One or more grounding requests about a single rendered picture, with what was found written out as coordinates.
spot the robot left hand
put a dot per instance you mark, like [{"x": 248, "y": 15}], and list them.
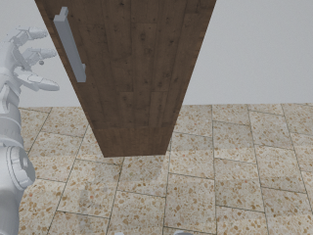
[{"x": 11, "y": 58}]

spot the cupboard door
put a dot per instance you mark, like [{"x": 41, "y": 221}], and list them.
[{"x": 137, "y": 56}]

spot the robot left forearm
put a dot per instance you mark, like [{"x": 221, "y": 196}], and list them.
[{"x": 10, "y": 115}]

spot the handle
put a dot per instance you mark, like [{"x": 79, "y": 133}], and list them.
[{"x": 64, "y": 31}]

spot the left robot upper arm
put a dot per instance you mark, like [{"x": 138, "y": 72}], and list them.
[{"x": 16, "y": 173}]

